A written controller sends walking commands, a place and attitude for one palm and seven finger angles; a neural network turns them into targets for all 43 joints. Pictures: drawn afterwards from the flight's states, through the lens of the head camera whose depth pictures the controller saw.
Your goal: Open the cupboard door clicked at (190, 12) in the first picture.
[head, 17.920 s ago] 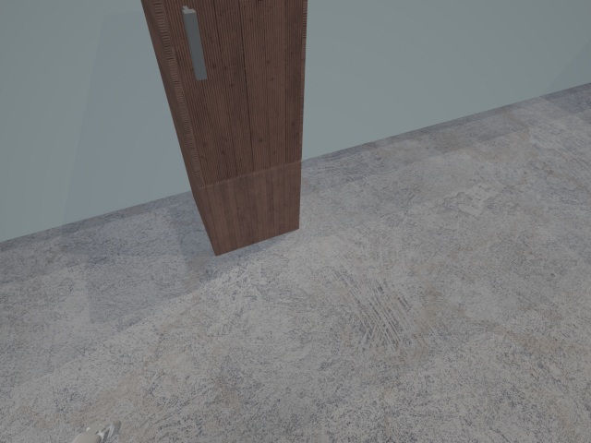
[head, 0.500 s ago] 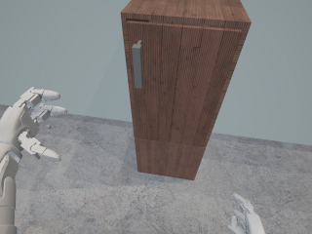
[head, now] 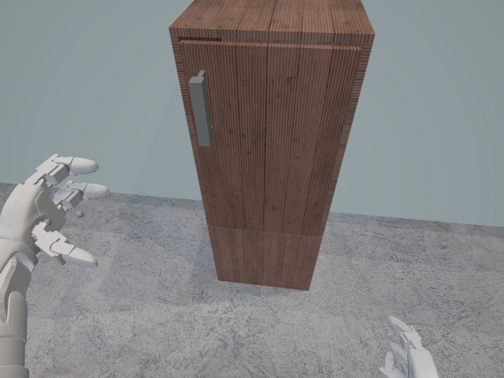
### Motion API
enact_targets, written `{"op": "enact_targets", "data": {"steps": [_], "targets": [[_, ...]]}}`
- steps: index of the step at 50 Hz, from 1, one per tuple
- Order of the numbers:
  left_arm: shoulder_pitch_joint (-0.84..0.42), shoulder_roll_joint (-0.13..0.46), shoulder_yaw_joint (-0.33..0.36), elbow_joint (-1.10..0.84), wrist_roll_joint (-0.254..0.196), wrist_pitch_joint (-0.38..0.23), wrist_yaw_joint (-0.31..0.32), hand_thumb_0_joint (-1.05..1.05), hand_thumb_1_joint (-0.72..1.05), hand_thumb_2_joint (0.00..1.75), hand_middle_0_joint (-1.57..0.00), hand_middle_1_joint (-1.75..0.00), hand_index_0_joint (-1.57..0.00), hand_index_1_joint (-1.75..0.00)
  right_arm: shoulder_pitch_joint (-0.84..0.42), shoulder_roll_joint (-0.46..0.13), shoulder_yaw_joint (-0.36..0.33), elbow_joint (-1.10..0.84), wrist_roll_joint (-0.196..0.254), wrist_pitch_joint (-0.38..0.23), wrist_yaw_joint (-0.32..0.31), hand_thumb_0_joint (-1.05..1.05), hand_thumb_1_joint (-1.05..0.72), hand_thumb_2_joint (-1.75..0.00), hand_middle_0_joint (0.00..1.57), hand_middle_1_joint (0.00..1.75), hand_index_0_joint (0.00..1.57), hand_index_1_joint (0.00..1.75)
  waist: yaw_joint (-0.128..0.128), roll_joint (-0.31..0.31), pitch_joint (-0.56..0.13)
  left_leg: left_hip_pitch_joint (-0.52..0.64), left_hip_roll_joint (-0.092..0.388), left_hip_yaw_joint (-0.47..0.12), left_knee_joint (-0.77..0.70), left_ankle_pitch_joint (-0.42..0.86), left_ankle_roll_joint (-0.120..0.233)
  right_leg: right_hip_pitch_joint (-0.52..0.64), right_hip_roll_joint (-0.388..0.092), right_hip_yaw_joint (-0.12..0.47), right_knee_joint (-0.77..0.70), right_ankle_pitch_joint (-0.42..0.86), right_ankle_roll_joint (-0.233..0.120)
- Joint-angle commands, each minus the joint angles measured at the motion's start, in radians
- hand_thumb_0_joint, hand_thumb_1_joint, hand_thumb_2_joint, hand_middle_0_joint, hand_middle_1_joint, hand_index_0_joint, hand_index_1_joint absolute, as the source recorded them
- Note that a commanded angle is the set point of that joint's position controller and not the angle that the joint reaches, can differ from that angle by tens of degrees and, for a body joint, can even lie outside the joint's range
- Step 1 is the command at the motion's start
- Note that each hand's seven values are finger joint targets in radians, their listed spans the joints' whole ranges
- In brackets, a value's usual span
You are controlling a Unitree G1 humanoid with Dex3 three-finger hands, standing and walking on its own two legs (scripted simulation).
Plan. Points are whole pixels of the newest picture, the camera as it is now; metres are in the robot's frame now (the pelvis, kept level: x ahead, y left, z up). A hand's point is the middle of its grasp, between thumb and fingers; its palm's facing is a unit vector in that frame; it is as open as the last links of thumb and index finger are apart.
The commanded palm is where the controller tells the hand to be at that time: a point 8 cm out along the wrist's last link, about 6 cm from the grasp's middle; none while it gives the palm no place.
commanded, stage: raise the hand with hooked fingers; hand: left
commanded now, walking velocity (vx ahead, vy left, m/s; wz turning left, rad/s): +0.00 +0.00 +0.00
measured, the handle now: (204, 108) +0.62 +0.16 +0.13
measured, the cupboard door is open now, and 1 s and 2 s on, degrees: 0 0 0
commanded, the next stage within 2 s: move the hooked fingers beside the handle in 0.02 s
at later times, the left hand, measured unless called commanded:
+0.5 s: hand (117, 178) +0.37 +0.25 +0.15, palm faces -0.04 -1.00 -0.04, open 14.0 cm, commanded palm +0.34 +0.30 +0.14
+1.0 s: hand (137, 152) +0.44 +0.24 +0.14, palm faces -0.06 -1.00 +0.01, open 14.0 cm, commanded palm +0.42 +0.30 +0.14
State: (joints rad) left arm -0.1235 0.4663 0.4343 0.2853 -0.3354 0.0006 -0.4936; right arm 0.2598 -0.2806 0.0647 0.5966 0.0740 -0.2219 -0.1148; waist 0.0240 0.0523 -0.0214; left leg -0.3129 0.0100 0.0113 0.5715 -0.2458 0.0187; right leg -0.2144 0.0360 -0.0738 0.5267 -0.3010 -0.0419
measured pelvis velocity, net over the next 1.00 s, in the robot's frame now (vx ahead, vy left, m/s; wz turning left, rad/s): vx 0.01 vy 0.02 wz -0.02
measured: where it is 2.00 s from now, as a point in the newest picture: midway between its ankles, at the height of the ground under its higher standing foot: outside the picture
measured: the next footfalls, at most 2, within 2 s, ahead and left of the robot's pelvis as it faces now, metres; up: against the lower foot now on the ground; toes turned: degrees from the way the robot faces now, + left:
none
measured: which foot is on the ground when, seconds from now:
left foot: down 0.00-1.00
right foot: down 0.00-1.00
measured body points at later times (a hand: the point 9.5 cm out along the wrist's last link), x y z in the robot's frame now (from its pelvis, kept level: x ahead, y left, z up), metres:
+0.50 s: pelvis +0.00 -0.01 +0.00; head +0.02 -0.02 +0.44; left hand +0.36 +0.30 +0.15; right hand +0.15 -0.26 -0.09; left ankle +0.04 +0.11 -0.73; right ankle -0.01 -0.09 -0.73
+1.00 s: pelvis +0.01 +0.02 -0.01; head +0.05 +0.02 +0.44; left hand +0.44 +0.30 +0.14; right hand +0.11 -0.25 -0.11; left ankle +0.04 +0.11 -0.73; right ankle -0.01 -0.09 -0.73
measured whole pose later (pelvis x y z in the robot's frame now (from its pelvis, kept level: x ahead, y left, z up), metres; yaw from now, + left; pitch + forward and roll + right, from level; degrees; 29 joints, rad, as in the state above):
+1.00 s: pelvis +0.01 +0.02 -0.01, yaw -1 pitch +6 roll -2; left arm -0.67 0.50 0.35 0.84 -0.22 -0.08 -0.42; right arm 0.32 -0.29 0.05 0.63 0.06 -0.11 -0.09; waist -0.05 0.02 -0.05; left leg -0.46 0.00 0.03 0.65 -0.29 0.04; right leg -0.37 0.02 -0.05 0.60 -0.34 -0.02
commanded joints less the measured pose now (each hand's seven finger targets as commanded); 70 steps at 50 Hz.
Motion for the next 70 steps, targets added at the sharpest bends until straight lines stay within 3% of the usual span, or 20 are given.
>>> {"op": "enact_targets", "data": {"steps": [1, 4, 8, 15, 17, 22, 24, 29, 31, 32, 40, 43, 46, 50, 53, 55, 62, 65, 69, 70], "targets": [[-0.281, 0.277, 0.087, -0.165, -0.045, -0.055, -0.014, 0.00, -0.50, 0.30, -0.30, -1.20, -0.30, -1.20, -0.108, -0.123, -0.049, -0.153, 0.005, -0.057, -0.008, 0.00, -0.90, -0.90, 0.20, 0.30, 0.20, 0.30, -0.003, -0.007, -0.160, 0.140, -0.020, -0.044, -0.059, 0.105, 0.026, -0.075, -0.014, 0.061, -0.097, 0.177, 0.028], [-0.286, 0.288, 0.095, -0.140, -0.048, -0.049, -0.014, 0.00, -0.50, 0.30, -0.30, -1.20, -0.30, -1.20, -0.112, -0.124, -0.049, -0.153, 0.005, -0.055, -0.008, 0.00, -0.90, -0.90, 0.20, 0.30, 0.20, 0.30, 0.003, -0.031, -0.149, 0.118, -0.023, -0.041, -0.046, 0.103, 0.027, -0.074, -0.019, 0.078, -0.098, 0.175, 0.033], [-0.334, 0.308, 0.105, -0.159, -0.038, -0.062, -0.008, 0.00, -0.50, 0.30, -0.30, -1.20, -0.30, -1.20, -0.115, -0.120, -0.049, -0.154, 0.006, -0.052, -0.007, 0.00, -0.90, -0.90, 0.20, 0.30, 0.20, 0.30, 0.001, 0.019, -0.195, 0.123, -0.025, -0.032, -0.032, 0.124, 0.027, -0.058, -0.030, 0.092, -0.085, 0.210, 0.038], [-0.573, 0.333, 0.064, 0.024, -0.011, -0.078, 0.008, 0.00, -0.50, 0.30, -0.30, -1.20, -0.30, -1.20, -0.089, -0.129, -0.047, -0.110, 0.010, -0.038, -0.026, 0.00, -0.90, -0.90, 0.20, 0.30, 0.20, 0.30, -0.045, -0.032, -0.161, 0.070, -0.021, -0.037, -0.009, 0.051, 0.028, -0.107, -0.039, 0.134, -0.104, 0.102, 0.046], [-0.642, 0.336, 0.042, 0.074, 0.003, -0.082, 0.002, 0.00, -0.50, 0.30, -0.30, -1.20, -0.30, -1.20, -0.080, -0.132, -0.047, -0.099, 0.012, -0.031, -0.027, 0.00, -0.90, -0.90, 0.20, 0.30, 0.20, 0.30, -0.053, 0.007, -0.180, 0.067, -0.022, -0.036, -0.005, 0.055, 0.026, -0.109, -0.044, 0.132, -0.095, 0.107, 0.042], [-0.677, 0.324, 0.018, 0.099, 0.022, -0.103, 0.008, 0.00, -0.50, 0.30, -0.30, -1.20, -0.30, -1.20, -0.057, -0.134, -0.052, -0.112, 0.009, -0.022, -0.015, 0.00, -0.90, -0.90, 0.20, 0.30, 0.20, 0.30, -0.038, 0.040, -0.297, 0.124, -0.024, -0.039, 0.002, 0.136, 0.029, -0.087, -0.031, 0.094, -0.049, 0.223, 0.029], [-0.638, 0.341, 0.047, 0.143, 0.015, -0.104, 0.014, 0.00, -0.50, 0.30, -0.30, -1.20, -0.30, -1.20, -0.042, -0.141, -0.055, -0.116, 0.006, -0.013, -0.007, 0.00, -0.90, -0.90, 0.20, 0.30, 0.20, 0.30, -0.023, -0.030, -0.297, 0.103, -0.022, -0.041, 0.004, 0.163, 0.030, -0.070, -0.023, 0.085, -0.035, 0.262, 0.029], [-0.603, 0.385, 0.102, 0.192, 0.025, -0.101, 0.032, 0.00, -0.50, 0.30, -0.30, -1.20, -0.30, -1.20, -0.022, -0.147, -0.062, -0.132, 0.003, 0.015, 0.011, 0.00, -0.90, -0.90, 0.20, 0.30, 0.20, 0.30, 0.004, -0.029, -0.298, 0.070, -0.024, -0.025, 0.004, 0.202, 0.030, -0.051, -0.024, 0.083, -0.009, 0.335, 0.029], [-0.662, 0.393, 0.098, 0.214, 0.040, -0.102, 0.040, 0.00, -0.50, 0.30, -0.30, -1.20, -0.30, -1.20, -0.007, -0.150, -0.065, -0.127, 0.003, 0.027, 0.013, 0.00, -0.90, -0.90, 0.20, 0.30, 0.20, 0.30, -0.017, -0.028, -0.272, 0.065, -0.018, -0.026, -0.002, 0.193, 0.030, -0.083, -0.022, 0.075, -0.010, 0.320, 0.029], [-0.685, 0.373, 0.077, 0.197, 0.046, -0.108, 0.042, 0.00, -0.50, 0.30, -0.30, -1.20, -0.30, -1.20, -0.002, -0.148, -0.065, -0.132, 0.003, 0.031, 0.014, 0.00, -0.90, -0.90, 0.20, 0.30, 0.20, 0.30, -0.020, 0.020, -0.277, 0.080, -0.018, -0.026, -0.003, 0.196, 0.028, -0.099, -0.019, 0.070, -0.006, 0.309, 0.025], [-0.876, 0.303, -0.008, 0.172, 0.053, -0.163, 0.048, 0.00, -0.50, 0.30, -0.30, -1.20, -0.30, -1.20, 0.052, -0.160, -0.076, -0.097, -0.004, 0.044, 0.012, 0.00, -0.90, -0.90, 0.20, 0.30, 0.20, 0.30, -0.074, 0.065, -0.363, 0.214, -0.003, -0.059, 0.019, 0.262, 0.022, -0.179, 0.001, 0.049, 0.001, 0.289, 0.013], [-0.922, 0.267, -0.056, 0.257, 0.068, -0.143, 0.054, 0.00, -0.50, 0.30, -0.30, -1.20, -0.30, -1.20, 0.065, -0.163, -0.076, -0.074, -0.003, 0.055, 0.011, 0.00, -0.90, -0.90, 0.20, 0.30, 0.20, 0.30, -0.092, 0.060, -0.307, 0.197, 0.001, -0.073, 0.010, 0.228, 0.017, -0.232, -0.001, 0.036, -0.005, 0.236, 0.012], [-0.932, 0.295, -0.033, 0.363, 0.084, -0.124, 0.075, 0.00, -0.50, 0.30, -0.30, -1.20, -0.30, -1.20, 0.082, -0.171, -0.077, -0.064, -0.005, 0.072, 0.013, 0.00, -0.90, -0.90, 0.20, 0.30, 0.20, 0.30, -0.088, 0.003, -0.279, 0.152, 0.003, -0.081, 0.006, 0.215, 0.018, -0.236, -0.003, 0.031, -0.001, 0.225, 0.010], [-1.001, 0.358, 0.009, 0.378, 0.106, -0.158, 0.109, 0.00, -0.50, 0.30, -0.30, -1.20, -0.30, -1.20, 0.100, -0.173, -0.076, -0.070, -0.016, 0.090, 0.025, 0.00, -0.90, -0.90, 0.20, 0.30, 0.20, 0.30, -0.076, 0.037, -0.355, 0.163, 0.003, -0.084, 0.021, 0.268, 0.012, -0.215, -0.004, 0.037, 0.022, 0.259, 0.007], [-1.082, 0.311, -0.037, 0.372, 0.119, -0.206, 0.120, 0.00, -0.50, 0.30, -0.30, -1.20, -0.30, -1.20, 0.116, -0.169, -0.078, -0.066, -0.021, 0.096, 0.033, 0.00, -0.90, -0.90, 0.20, 0.30, 0.20, 0.30, -0.097, 0.055, -0.388, 0.210, 0.012, -0.095, 0.032, 0.305, 0.004, -0.251, -0.001, 0.033, 0.033, 0.252, 0.010], [-1.082, 0.334, -0.015, 0.406, 0.118, -0.225, 0.124, 0.00, -0.50, 0.30, -0.30, -1.20, -0.30, -1.20, 0.127, -0.174, -0.081, -0.059, -0.022, 0.103, 0.035, 0.00, -0.90, -0.90, 0.20, 0.30, 0.20, 0.30, -0.099, 0.037, -0.406, 0.206, 0.015, -0.089, 0.043, 0.312, 0.008, -0.247, 0.002, 0.040, 0.034, 0.265, 0.012], [-1.205, 0.368, -0.038, 0.638, 0.155, -0.222, 0.108, 0.00, -0.50, 0.30, -0.30, -1.20, -0.30, -1.20, 0.170, -0.187, -0.077, -0.026, -0.020, 0.139, 0.030, 0.00, -0.90, -0.90, 0.20, 0.30, 0.20, 0.30, -0.142, 0.019, -0.297, 0.073, 0.008, -0.070, 0.042, 0.176, 0.021, -0.298, -0.002, 0.047, 0.024, 0.200, 0.019], [-1.271, 0.358, -0.055, 0.618, 0.164, -0.259, 0.110, 0.00, -0.50, 0.30, -0.30, -1.20, -0.30, -1.20, 0.191, -0.188, -0.081, -0.021, -0.027, 0.141, 0.033, 0.00, -0.90, -0.90, 0.20, 0.30, 0.20, 0.30, -0.153, 0.072, -0.375, 0.127, 0.011, -0.083, 0.060, 0.204, 0.016, -0.321, 0.002, 0.049, 0.036, 0.196, 0.017], [-1.346, 0.418, -0.011, 0.680, 0.154, -0.291, 0.108, 0.00, -0.50, 0.30, -0.30, -1.20, -0.30, -1.20, 0.231, -0.202, -0.084, 0.006, -0.033, 0.152, 0.030, 0.00, -0.90, -0.90, 0.20, 0.30, 0.20, 0.30, -0.179, -0.005, -0.395, 0.084, 0.014, -0.084, 0.076, 0.178, 0.025, -0.310, 0.008, 0.055, 0.038, 0.189, 0.023], [-1.363, 0.421, -0.018, 0.698, 0.163, -0.292, 0.106, 0.00, -0.50, 0.30, -0.30, -1.20, -0.30, -1.20, 0.232, -0.203, -0.085, 0.010, -0.032, 0.153, 0.030, 0.00, -0.90, -0.90, 0.20, 0.30, 0.20, 0.30, -0.180, 0.032, -0.403, 0.082, 0.013, -0.082, 0.075, 0.171, 0.023, -0.321, 0.007, 0.057, 0.040, 0.184, 0.024]]}}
